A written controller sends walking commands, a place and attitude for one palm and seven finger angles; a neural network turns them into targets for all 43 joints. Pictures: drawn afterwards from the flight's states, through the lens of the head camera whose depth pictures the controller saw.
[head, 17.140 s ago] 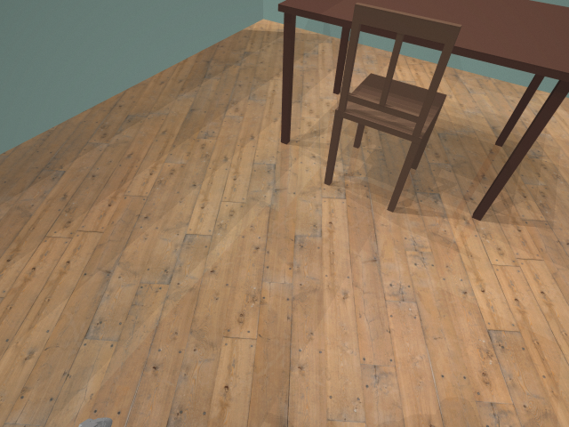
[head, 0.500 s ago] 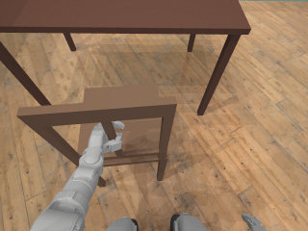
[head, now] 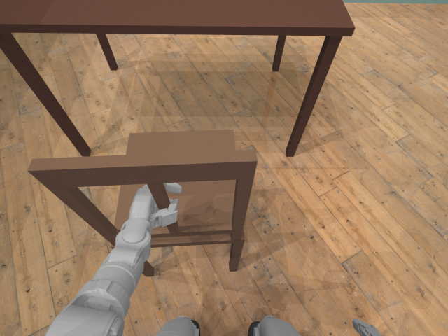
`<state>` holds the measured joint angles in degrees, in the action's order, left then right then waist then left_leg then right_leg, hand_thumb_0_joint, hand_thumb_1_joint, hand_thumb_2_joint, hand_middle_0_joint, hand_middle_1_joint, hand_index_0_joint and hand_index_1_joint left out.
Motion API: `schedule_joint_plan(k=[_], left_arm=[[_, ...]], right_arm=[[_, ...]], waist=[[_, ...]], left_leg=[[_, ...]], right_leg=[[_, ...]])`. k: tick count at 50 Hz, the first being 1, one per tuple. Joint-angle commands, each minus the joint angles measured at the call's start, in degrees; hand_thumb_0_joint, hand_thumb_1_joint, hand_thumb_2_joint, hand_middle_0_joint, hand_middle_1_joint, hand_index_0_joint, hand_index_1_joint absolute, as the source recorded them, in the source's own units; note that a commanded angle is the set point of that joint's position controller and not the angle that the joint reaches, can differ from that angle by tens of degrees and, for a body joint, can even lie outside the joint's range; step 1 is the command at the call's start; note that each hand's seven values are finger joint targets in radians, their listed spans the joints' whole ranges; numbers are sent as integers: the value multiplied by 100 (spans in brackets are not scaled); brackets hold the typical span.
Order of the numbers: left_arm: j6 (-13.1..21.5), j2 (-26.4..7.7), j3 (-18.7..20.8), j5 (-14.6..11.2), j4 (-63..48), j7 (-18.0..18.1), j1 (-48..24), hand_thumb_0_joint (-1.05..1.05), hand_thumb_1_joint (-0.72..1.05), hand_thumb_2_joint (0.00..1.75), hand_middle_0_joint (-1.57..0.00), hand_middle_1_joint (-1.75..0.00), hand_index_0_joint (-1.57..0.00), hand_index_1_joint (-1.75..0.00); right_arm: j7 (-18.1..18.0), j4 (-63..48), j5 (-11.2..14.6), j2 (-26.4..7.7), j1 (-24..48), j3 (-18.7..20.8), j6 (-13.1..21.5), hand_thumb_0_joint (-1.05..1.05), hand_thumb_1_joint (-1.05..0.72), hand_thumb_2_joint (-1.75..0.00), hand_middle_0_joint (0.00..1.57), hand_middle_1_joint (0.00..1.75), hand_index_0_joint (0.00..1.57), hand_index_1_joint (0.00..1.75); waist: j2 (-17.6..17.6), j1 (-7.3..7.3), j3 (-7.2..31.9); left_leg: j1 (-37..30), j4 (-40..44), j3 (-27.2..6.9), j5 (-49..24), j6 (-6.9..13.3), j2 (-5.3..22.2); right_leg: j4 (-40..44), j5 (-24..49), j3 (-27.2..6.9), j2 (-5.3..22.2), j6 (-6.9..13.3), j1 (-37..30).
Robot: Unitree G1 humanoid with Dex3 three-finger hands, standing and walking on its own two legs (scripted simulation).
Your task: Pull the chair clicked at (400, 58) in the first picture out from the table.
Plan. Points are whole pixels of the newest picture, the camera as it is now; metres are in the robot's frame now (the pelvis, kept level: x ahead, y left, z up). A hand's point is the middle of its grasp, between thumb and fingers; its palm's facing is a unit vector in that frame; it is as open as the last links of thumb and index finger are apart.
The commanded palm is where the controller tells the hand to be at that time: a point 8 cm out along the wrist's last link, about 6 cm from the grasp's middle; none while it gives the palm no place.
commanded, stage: step backward, pulling the chair out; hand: left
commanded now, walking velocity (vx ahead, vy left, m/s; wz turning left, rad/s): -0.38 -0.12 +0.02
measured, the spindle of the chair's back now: (165, 208) +0.37 +0.14 -0.10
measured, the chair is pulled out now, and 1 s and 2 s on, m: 0.43 0.61 0.61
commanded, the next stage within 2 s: stop walking, hand still on the chair in 0.38 s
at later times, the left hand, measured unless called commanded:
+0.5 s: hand (165, 269) +0.23 +0.12 -0.06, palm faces +0.00 -0.99 -0.15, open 5.3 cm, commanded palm +0.21 +0.17 -0.05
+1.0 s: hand (166, 309) +0.17 +0.11 -0.06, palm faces -0.02 -0.99 -0.15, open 5.4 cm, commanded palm +0.15 +0.16 -0.05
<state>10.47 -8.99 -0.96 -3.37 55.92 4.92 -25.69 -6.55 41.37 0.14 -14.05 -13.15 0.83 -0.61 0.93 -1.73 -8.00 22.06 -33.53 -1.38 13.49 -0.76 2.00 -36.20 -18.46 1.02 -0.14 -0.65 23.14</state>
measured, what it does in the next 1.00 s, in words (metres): walks backwards: right foot, then left foot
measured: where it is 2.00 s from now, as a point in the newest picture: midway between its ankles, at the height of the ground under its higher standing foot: outside the picture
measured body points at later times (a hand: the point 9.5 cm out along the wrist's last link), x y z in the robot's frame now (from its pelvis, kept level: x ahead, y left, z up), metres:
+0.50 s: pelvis -0.11 -0.01 +0.00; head -0.04 -0.01 +0.45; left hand +0.23 +0.17 -0.05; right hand -0.02 -0.26 -0.13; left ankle -0.08 +0.13 -0.73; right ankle -0.07 -0.13 -0.72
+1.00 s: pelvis -0.10 -0.01 +0.01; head -0.09 -0.02 +0.46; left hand +0.16 +0.16 -0.05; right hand +0.00 -0.27 -0.11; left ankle -0.08 +0.13 -0.73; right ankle -0.08 -0.13 -0.73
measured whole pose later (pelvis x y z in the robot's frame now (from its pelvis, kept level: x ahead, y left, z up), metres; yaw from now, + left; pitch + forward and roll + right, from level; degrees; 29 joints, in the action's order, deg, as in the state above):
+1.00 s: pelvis -0.10 -0.01 +0.01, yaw +0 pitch -2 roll +0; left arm 8.6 -5.6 -3.4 -1.9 47.3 4.8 -8.4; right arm -6.4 41.6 0.8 -14.0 -13.9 0.1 0.7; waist 1.6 -1.5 -3.5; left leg 13.0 -28.9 -0.5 13.9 -1.2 1.3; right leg -28.8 -13.5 0.5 1.1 -0.7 13.4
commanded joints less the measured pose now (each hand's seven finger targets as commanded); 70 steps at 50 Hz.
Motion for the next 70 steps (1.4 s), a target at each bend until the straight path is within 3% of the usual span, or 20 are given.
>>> schedule_joint_plan(k=[1,3,4,6,7,9,14,16,17,19,23,26,28,31,33,37,43,49,52,70], left_arm=[[492,-635,56,274,-879,2,-1909,0,90,90,-50,-145,-50,-145],[549,-901,241,351,-726,-7,-1818,0,90,90,-50,-145,-50,-145],[543,-973,301,290,-713,-2,-1809,0,90,90,-50,-145,-50,-145],[605,-1319,458,222,-746,46,-1657,0,90,90,-50,-145,-50,-145],[592,-1425,530,215,-680,76,-1584,0,90,90,-50,-145,-50,-145],[427,-1331,580,229,-458,123,-1226,0,90,90,-50,-145,-50,-145],[241,-1035,434,147,-595,116,-1129,0,90,90,-50,-145,-50,-145],[277,-784,204,110,-862,64,-1334,0,90,90,-50,-145,-50,-145],[284,-651,110,80,-858,21,-1395,0,90,90,-50,-145,-50,-145],[297,-559,-5,108,-1286,-14,-1977,0,90,90,-50,-145,-50,-145],[245,-593,75,102,-747,-42,-1835,0,90,90,-50,-145,-50,-145],[348,-759,121,223,-1790,-82,-1550,0,90,90,-50,-145,-50,-145],[147,-959,284,182,-1741,-28,-1086,0,90,90,-50,-145,-50,-145],[35,-1108,397,153,-1669,89,-934,0,90,90,-50,-145,-50,-145],[12,-1219,508,184,-1622,149,-748,0,90,90,-50,-145,-50,-145],[69,-922,357,194,-1618,109,-602,0,90,90,-50,-145,-50,-145],[139,-620,83,175,-1769,45,-197,0,90,90,-50,-145,-50,-145],[121,-400,-88,254,-2054,38,465,0,90,90,-50,-145,-50,-145],[87,-356,-154,270,-2221,31,666,0,90,90,-50,-145,-50,-145],[-114,-316,-255,245,-2770,57,1303,0,90,90,-50,-145,-50,-145]], right_arm=[[130,-308,-32,-770,-281,275,260,0,-90,-90,20,30,20,30],[145,-269,-41,-793,-184,271,265,0,-90,-90,20,30,20,30],[123,-272,37,-781,-206,331,248,0,-90,-90,20,30,20,30],[35,-423,149,-672,-82,347,276,0,-90,-90,20,30,20,30],[5,-455,163,-689,152,332,291,0,-90,-90,20,30,20,30],[3,-383,91,-689,226,244,308,0,-90,-90,20,30,20,30],[-65,-311,107,-730,-61,109,298,0,-90,-90,20,30,20,30],[-110,-472,86,-964,-55,204,261,0,-90,-90,20,30,20,30],[-53,-526,115,-893,-93,219,205,0,-90,-90,20,30,20,30],[-30,-626,-10,-693,147,124,197,0,-90,-90,20,30,20,30],[103,-360,45,-837,-349,264,263,0,-90,-90,20,30,20,30],[166,-673,77,-743,-104,184,319,0,-90,-90,20,30,20,30],[116,-768,191,-740,-41,184,318,0,-90,-90,20,30,20,30],[68,-791,201,-572,14,134,327,0,-90,-90,20,30,20,30],[42,-645,134,-622,55,117,352,0,-90,-90,20,30,20,30],[33,-661,96,-524,179,65,375,0,-90,-90,20,30,20,30],[3,-639,104,-518,222,67,356,0,-90,-90,20,30,20,30],[20,-732,69,-530,283,54,420,0,-90,-90,20,30,20,30],[39,-777,54,-526,317,47,438,0,-90,-90,20,30,20,30],[27,-908,58,-464,426,5,268,0,-90,-90,20,30,20,30]], waist=[[989,-131,2382],[1095,-86,2288],[565,-108,2525],[-661,-122,2644],[-775,17,2540],[-448,162,2458],[-841,12,2429],[204,41,2242],[470,86,2289],[1628,50,2177],[577,-26,2129],[1222,2,2267],[372,36,2382],[-555,-5,2161],[-177,-10,2017],[-559,21,1739],[-334,14,1196],[181,133,1562],[59,144,1718],[-70,90,1816]], left_leg=[[-2032,175,-981,-4285,626,1391],[-1572,72,-760,-3825,472,1237],[-1141,51,-574,-2855,285,1072],[-467,-680,82,-265,-83,294],[-113,-1472,-19,1229,-167,-16],[203,-2076,-505,1627,-168,-23],[-620,322,-204,731,-80,100],[-932,1167,-879,-1176,329,892],[-902,1149,-969,-1512,513,1243],[-612,1338,-1490,-1728,888,1705],[-1972,372,-1181,-3915,755,1555],[-1578,242,-832,-2781,515,1173],[-750,441,-470,-848,209,806],[-838,-74,118,962,24,106],[-1219,-60,55,818,75,36],[-1143,215,-42,704,173,48],[-1212,762,-334,311,254,278],[-1301,1067,-439,-1050,305,506],[-1492,973,-318,-1438,251,513],[-1647,903,-161,-1738,170,460]], right_leg=[[688,693,-210,113,51,-543],[925,1603,-281,260,90,-896],[955,2013,-370,326,118,-1338],[1420,2570,-1297,1332,410,-1528],[1706,2412,-1678,1858,713,-1327],[1568,2421,-1713,2183,1113,-1316],[1176,2223,-818,1491,526,-1429],[603,1364,-231,550,1,-929],[211,763,-112,274,-64,-879],[-883,-487,-102,183,-26,-633],[348,19,-88,66,13,-399],[1217,1129,-206,231,74,-1232],[1175,1047,-399,431,160,-1905],[1953,-979,-1266,1208,461,-1047],[2050,-1252,-1193,1210,470,-645],[1954,-1322,-979,1058,277,-714],[1747,-914,-650,780,231,-522],[1166,944,-340,458,120,-1211],[1166,1439,-376,482,128,-1306],[1240,2181,-310,616,181,-1511]])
